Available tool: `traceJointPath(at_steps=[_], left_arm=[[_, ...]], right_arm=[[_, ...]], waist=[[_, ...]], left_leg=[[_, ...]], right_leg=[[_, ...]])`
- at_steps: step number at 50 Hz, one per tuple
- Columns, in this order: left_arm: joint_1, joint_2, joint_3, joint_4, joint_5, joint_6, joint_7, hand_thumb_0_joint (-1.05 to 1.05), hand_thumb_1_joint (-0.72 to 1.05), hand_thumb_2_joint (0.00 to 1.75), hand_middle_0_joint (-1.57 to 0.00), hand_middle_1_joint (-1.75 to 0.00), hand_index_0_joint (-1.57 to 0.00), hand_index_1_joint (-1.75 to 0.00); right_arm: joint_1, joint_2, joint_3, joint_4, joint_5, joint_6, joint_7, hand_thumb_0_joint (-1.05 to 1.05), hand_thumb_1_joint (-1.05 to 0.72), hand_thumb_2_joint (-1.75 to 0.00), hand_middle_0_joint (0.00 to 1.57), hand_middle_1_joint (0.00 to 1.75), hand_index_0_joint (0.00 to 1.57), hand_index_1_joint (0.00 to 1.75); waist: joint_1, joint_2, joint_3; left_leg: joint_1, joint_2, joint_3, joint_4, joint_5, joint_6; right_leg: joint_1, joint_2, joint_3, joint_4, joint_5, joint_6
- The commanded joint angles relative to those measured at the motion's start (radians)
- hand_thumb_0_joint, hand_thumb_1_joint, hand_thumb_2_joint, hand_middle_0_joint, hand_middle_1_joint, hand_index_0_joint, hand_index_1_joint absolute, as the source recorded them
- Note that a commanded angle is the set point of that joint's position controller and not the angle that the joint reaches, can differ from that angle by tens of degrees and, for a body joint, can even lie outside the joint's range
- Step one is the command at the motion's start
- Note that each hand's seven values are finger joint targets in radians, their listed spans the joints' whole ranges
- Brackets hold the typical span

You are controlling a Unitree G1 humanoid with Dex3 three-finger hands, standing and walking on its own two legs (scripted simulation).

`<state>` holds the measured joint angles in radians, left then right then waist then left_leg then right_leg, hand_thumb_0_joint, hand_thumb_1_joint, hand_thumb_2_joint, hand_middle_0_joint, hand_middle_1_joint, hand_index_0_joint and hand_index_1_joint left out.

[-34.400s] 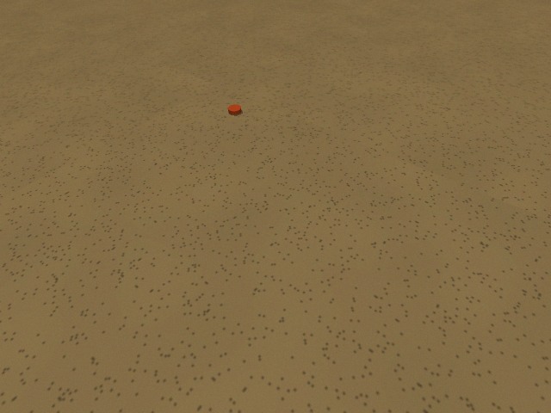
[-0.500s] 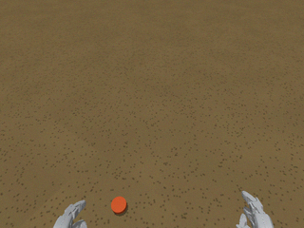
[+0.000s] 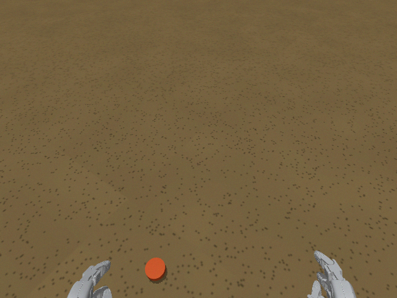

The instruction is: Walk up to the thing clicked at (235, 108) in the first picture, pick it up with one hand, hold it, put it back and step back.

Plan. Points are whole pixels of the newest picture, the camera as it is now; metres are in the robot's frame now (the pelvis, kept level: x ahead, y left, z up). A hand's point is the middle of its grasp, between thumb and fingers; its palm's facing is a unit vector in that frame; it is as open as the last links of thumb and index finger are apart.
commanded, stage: home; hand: left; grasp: from above
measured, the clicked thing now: (155, 269) +0.43 +0.22 -0.70
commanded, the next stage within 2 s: stand in 0.40 s
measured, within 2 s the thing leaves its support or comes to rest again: neither
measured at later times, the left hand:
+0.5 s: hand out of the picture +0.16 +0.17 -0.05, palm faces +0.05 -0.98 -0.21, open 7.4 cm
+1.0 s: hand out of the picture +0.06 +0.23 -0.11, palm faces +0.04 -0.94 -0.33, open 7.4 cm
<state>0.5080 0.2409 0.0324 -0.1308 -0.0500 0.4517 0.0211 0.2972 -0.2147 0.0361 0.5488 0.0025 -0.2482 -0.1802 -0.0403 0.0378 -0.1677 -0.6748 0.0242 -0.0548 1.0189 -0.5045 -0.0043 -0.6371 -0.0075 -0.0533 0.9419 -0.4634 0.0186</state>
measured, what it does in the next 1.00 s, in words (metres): stands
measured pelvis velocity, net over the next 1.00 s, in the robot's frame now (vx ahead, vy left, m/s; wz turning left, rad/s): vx -0.01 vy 0.00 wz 0.00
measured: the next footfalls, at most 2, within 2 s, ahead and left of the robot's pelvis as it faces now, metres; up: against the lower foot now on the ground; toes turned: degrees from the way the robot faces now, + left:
none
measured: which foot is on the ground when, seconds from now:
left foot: down 0.00-1.00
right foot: down 0.00-1.00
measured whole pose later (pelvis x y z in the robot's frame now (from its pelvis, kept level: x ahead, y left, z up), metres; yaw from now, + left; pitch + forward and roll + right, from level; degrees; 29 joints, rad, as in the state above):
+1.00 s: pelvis -0.01 +0.00 +0.05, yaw +0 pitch -3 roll +0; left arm 0.22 0.28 0.04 0.95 0.04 0.02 0.04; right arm 0.20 -0.28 -0.04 0.99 -0.04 0.00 -0.02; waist 0.02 0.00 0.05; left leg -0.23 -0.01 -0.02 0.60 -0.31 0.00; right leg -0.23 -0.04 -0.02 0.59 -0.30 0.02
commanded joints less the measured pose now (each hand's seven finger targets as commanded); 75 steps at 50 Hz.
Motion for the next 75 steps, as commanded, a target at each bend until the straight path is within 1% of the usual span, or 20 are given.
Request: traceJointPath(at_steps=[1, 6, 15, 20, 24, 25, 26, 27, 28, 30, 35, 40, 45, 51, 54, 58, 61, 68, 72, 75], left_arm=[[-0.038, 0.094, 0.053, -0.194, 0.001, -0.047, 0.003, 0.00, 0.90, 0.90, -0.20, -0.30, -0.20, -0.30], [-0.053, 0.098, 0.057, -0.202, -0.002, -0.046, 0.002, 0.00, 0.90, 0.90, -0.20, -0.30, -0.20, -0.30], [-0.035, 0.093, 0.055, -0.209, -0.003, -0.050, 0.003, 0.00, 0.90, 0.90, -0.20, -0.30, -0.20, -0.30], [-0.010, 0.096, 0.063, -0.205, -0.003, -0.054, 0.008, 0.00, 0.90, 0.90, -0.20, -0.30, -0.20, -0.30], [-0.033, 0.094, 0.057, -0.204, -0.006, -0.056, 0.004, 0.00, 0.90, 0.90, -0.20, -0.30, -0.20, -0.30], [-0.328, 0.182, 0.057, 0.147, 0.113, -0.265, 0.043, 0.00, 0.90, 0.90, -0.20, -0.30, -0.20, -0.30], [-0.220, 0.193, 0.074, 0.329, 0.118, -0.330, 0.038, 0.00, 0.90, 0.90, -0.20, -0.30, -0.20, -0.30], [-0.215, 0.199, 0.073, 0.381, 0.124, -0.361, 0.034, 0.00, 0.90, 0.90, -0.20, -0.30, -0.20, -0.30], [-0.245, 0.199, 0.065, 0.408, 0.124, -0.376, 0.029, 0.00, 0.90, 0.90, -0.20, -0.30, -0.20, -0.30], [-0.280, 0.200, 0.056, 0.485, 0.114, -0.404, 0.020, 0.00, 0.90, 0.90, -0.20, -0.30, -0.20, -0.30], [-0.322, 0.200, 0.060, 0.681, 0.101, -0.432, 0.020, 0.00, 0.90, 0.90, -0.20, -0.30, -0.20, -0.30], [-0.329, 0.195, 0.059, 0.829, 0.095, -0.462, 0.023, 0.00, 0.90, 0.90, -0.20, -0.30, -0.20, -0.30], [-0.345, 0.199, 0.053, 0.948, 0.087, -0.462, 0.025, 0.00, 0.90, 0.90, -0.20, -0.30, -0.20, -0.30], [-0.342, 0.205, 0.045, 1.064, 0.082, -0.465, 0.023, 0.00, 0.90, 0.90, -0.20, -0.30, -0.20, -0.30], [-0.350, 0.213, 0.044, 1.105, 0.083, -0.464, 0.021, 0.00, 0.90, 0.90, -0.20, -0.30, -0.20, -0.30], [-0.355, 0.222, 0.042, 1.143, 0.083, -0.467, 0.019, 0.00, 0.90, 0.90, -0.20, -0.30, -0.20, -0.30], [-0.362, 0.220, 0.039, 1.167, 0.083, -0.465, 0.018, 0.00, 0.90, 0.90, -0.20, -0.30, -0.20, -0.30], [-0.374, 0.235, 0.036, 1.197, 0.082, -0.473, 0.017, 0.00, 0.90, 0.90, -0.20, -0.30, -0.20, -0.30], [-0.394, 0.250, 0.037, 1.205, 0.079, -0.468, 0.017, 0.00, 0.90, 0.90, -0.20, -0.30, -0.20, -0.30], [-0.380, 0.247, 0.034, 1.211, 0.077, -0.472, 0.014, 0.00, 0.90, 0.90, -0.20, -0.30, -0.20, -0.30]], right_arm=[[-0.069, -0.140, -0.060, -0.160, 0.002, -0.055, -0.009, 0.00, -0.90, -0.90, 0.20, 0.30, 0.20, 0.30], [-0.078, -0.138, -0.058, -0.170, 0.004, -0.056, -0.009, 0.00, -0.90, -0.90, 0.20, 0.30, 0.20, 0.30], [-0.072, -0.137, -0.060, -0.176, 0.005, -0.062, -0.013, 0.00, -0.90, -0.90, 0.20, 0.30, 0.20, 0.30], [-0.062, -0.132, -0.062, -0.178, 0.004, -0.058, -0.015, 0.00, -0.90, -0.90, 0.20, 0.30, 0.20, 0.30], [-0.066, -0.132, -0.061, -0.172, 0.005, -0.057, -0.016, 0.00, -0.90, -0.90, 0.20, 0.30, 0.20, 0.30], [-0.135, -0.235, -0.097, 0.074, -0.121, 0.061, 0.043, 0.00, -0.90, -0.90, 0.20, 0.30, 0.20, 0.30], [-0.143, -0.239, -0.112, 0.086, -0.116, 0.107, 0.073, 0.00, -0.90, -0.90, 0.20, 0.30, 0.20, 0.30], [-0.131, -0.237, -0.108, 0.074, -0.119, 0.130, 0.091, 0.00, -0.90, -0.90, 0.20, 0.30, 0.20, 0.30], [-0.113, -0.237, -0.108, 0.073, -0.115, 0.146, 0.105, 0.00, -0.90, -0.90, 0.20, 0.30, 0.20, 0.30], [-0.119, -0.213, -0.103, 0.113, -0.075, 0.154, 0.137, 0.00, -0.90, -0.90, 0.20, 0.30, 0.20, 0.30], [-0.166, -0.210, -0.119, 0.188, -0.054, 0.179, 0.161, 0.00, -0.90, -0.90, 0.20, 0.30, 0.20, 0.30], [-0.146, -0.221, -0.125, 0.263, -0.052, 0.195, 0.156, 0.00, -0.90, -0.90, 0.20, 0.30, 0.20, 0.30], [-0.160, -0.239, -0.120, 0.327, -0.047, 0.214, 0.145, 0.00, -0.90, -0.90, 0.20, 0.30, 0.20, 0.30], [-0.157, -0.252, -0.115, 0.400, -0.037, 0.219, 0.141, 0.00, -0.90, -0.90, 0.20, 0.30, 0.20, 0.30], [-0.158, -0.256, -0.113, 0.426, -0.034, 0.225, 0.143, 0.00, -0.90, -0.90, 0.20, 0.30, 0.20, 0.30], [-0.166, -0.257, -0.113, 0.451, -0.032, 0.226, 0.146, 0.00, -0.90, -0.90, 0.20, 0.30, 0.20, 0.30], [-0.170, -0.256, -0.109, 0.466, -0.034, 0.229, 0.147, 0.00, -0.90, -0.90, 0.20, 0.30, 0.20, 0.30], [-0.177, -0.259, -0.106, 0.490, -0.029, 0.228, 0.152, 0.00, -0.90, -0.90, 0.20, 0.30, 0.20, 0.30], [-0.172, -0.262, -0.103, 0.504, -0.030, 0.233, 0.153, 0.00, -0.90, -0.90, 0.20, 0.30, 0.20, 0.30], [-0.174, -0.270, -0.102, 0.512, -0.029, 0.232, 0.156, 0.00, -0.90, -0.90, 0.20, 0.30, 0.20, 0.30]], waist=[[0.005, 0.039, -0.046], [0.003, 0.040, -0.022], [-0.003, 0.020, -0.056], [0.000, 0.011, -0.100], [-0.007, -0.012, -0.069], [0.070, -0.048, 0.166], [0.075, -0.090, 0.079], [0.057, -0.114, 0.059], [0.041, -0.077, 0.083], [0.057, -0.021, 0.040], [0.071, -0.055, 0.075], [0.060, -0.032, 0.061], [0.060, -0.010, 0.155], [0.060, -0.008, 0.185], [0.057, -0.013, 0.222], [0.058, -0.024, 0.210], [0.060, -0.022, 0.245], [0.054, -0.044, 0.219], [0.047, -0.032, 0.255], [0.051, -0.027, 0.226]], left_leg=[[0.076, -0.006, -0.026, -0.203, 0.250, 0.002], [0.047, -0.011, -0.019, -0.212, 0.136, 0.011], [0.057, -0.019, -0.001, -0.190, 0.154, 0.014], [0.071, -0.022, 0.011, -0.159, 0.243, 0.016], [0.058, -0.024, 0.016, -0.149, 0.234, 0.021], [0.105, 0.020, -0.018, -0.237, 0.420, 0.059], [0.173, 0.015, 0.009, -0.234, 0.452, 0.068], [0.207, 0.007, 0.015, -0.235, 0.443, 0.068], [0.185, 0.006, -0.016, -0.261, 0.370, 0.067], [0.247, -0.001, -0.016, -0.306, 0.307, 0.071], [0.324, 0.001, -0.018, -0.359, 0.268, 0.057], [0.411, 0.027, -0.039, -0.411, 0.436, 0.057], [0.413, 0.046, -0.065, -0.533, 0.344, 0.052], [0.468, 0.058, -0.071, -0.627, 0.345, 0.039], [0.460, 0.057, -0.075, -0.680, 0.254, 0.035], [0.495, 0.059, -0.071, -0.704, 0.282, 0.032], [0.460, 0.059, -0.077, -0.735, 0.221, 0.028], [0.527, 0.061, -0.063, -0.725, 0.309, 0.026], [0.497, 0.062, -0.060, -0.741, 0.243, 0.024], [0.519, 0.065, -0.058, -0.739, 0.287, 0.027]], right_leg=[[0.029, 0.034, -0.025, -0.121, 0.180, -0.026], [0.010, 0.032, -0.019, -0.142, 0.108, -0.022], [0.022, 0.031, -0.015, -0.144, 0.121, -0.019], [0.045, 0.028, -0.010, -0.136, 0.201, -0.019], [0.042, 0.024, -0.006, -0.151, 0.202, -0.014], [0.196, -0.048, 0.078, -0.180, 0.228, -0.066], [0.233, -0.058, 0.126, -0.204, 0.256, -0.100], [0.223, -0.070, 0.152, -0.212, 0.261, -0.111], [0.206, -0.056, 0.146, -0.225, 0.220, -0.108], [0.290, -0.079, 0.135, -0.222, 0.244, -0.083], [0.276, -0.092, 0.144, -0.321, 0.196, -0.066], [0.368, -0.091, 0.115, -0.341, 0.390, -0.054], [0.391, -0.082, 0.111, -0.435, 0.314, -0.047], [0.459, -0.085, 0.109, -0.523, 0.307, -0.037], [0.473, -0.086, 0.109, -0.564, 0.251, -0.032], [0.495, -0.093, 0.114, -0.595, 0.269, -0.031], [0.502, -0.088, 0.109, -0.609, 0.235, -0.024], [0.503, -0.105, 0.122, -0.650, 0.264, -0.021], [0.481, -0.102, 0.125, -0.663, 0.198, -0.022], [0.502, -0.105, 0.129, -0.667, 0.241, -0.023]])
